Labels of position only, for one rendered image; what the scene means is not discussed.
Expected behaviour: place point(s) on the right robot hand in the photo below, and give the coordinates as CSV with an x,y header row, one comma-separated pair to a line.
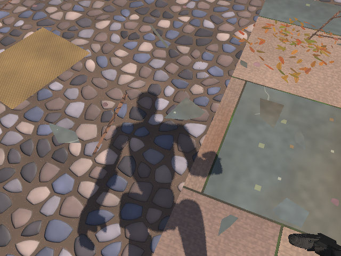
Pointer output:
x,y
321,244

